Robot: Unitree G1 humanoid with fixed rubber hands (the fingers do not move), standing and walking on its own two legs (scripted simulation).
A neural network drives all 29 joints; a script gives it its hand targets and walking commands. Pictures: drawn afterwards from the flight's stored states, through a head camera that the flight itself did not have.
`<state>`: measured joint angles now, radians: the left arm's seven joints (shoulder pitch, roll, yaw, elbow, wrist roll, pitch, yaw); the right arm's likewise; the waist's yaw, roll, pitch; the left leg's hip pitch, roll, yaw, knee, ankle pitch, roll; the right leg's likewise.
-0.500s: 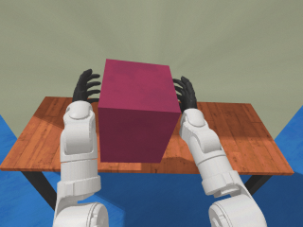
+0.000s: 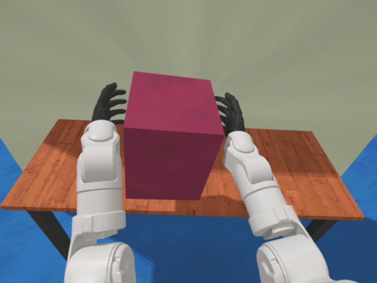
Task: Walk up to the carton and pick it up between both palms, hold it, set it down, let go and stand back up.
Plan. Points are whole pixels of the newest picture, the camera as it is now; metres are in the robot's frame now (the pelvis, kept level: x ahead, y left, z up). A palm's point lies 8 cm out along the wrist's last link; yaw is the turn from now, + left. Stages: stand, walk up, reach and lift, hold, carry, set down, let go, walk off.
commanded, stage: hold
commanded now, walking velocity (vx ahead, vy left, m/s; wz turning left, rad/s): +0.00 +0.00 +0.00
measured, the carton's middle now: (168, 139) +0.39 +0.02 +0.13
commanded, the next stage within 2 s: none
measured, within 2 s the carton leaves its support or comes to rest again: neither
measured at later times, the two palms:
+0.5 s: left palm (103, 129) +0.35 +0.15 +0.19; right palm (233, 135) +0.35 -0.11 +0.17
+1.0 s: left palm (108, 120) +0.37 +0.14 +0.20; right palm (236, 128) +0.36 -0.12 +0.17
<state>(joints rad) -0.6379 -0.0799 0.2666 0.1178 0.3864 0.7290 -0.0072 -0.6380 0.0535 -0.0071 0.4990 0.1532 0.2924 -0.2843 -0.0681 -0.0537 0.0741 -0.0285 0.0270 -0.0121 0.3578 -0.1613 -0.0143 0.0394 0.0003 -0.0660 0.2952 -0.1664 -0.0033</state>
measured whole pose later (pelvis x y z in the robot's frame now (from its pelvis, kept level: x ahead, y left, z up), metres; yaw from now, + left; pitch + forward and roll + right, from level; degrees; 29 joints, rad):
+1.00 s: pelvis +0.01 +0.00 +0.00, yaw -1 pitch -10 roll -1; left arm -0.64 -0.09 0.29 0.12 0.40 0.73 -0.01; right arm -0.65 0.04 0.02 0.51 0.17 0.29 -0.29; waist -0.07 -0.05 0.08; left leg 0.00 0.03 0.00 0.35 -0.17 -0.02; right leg 0.06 0.01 -0.06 0.29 -0.17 -0.01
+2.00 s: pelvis +0.01 +0.00 +0.00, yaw +0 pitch -10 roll -1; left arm -0.60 -0.09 0.28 0.08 0.39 0.73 -0.01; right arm -0.61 0.05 0.03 0.48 0.16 0.28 -0.30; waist -0.07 -0.05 0.08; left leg -0.01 0.03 -0.01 0.36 -0.17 -0.02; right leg 0.06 0.01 -0.06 0.29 -0.17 -0.01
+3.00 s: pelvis +0.00 +0.00 +0.00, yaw +0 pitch -10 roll -1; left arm -0.61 -0.09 0.27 0.10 0.38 0.73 -0.01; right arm -0.60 0.06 0.01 0.47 0.15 0.28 -0.30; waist -0.07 -0.05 0.07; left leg -0.03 0.03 -0.01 0.36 -0.17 -0.01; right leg 0.04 0.00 -0.06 0.29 -0.17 0.00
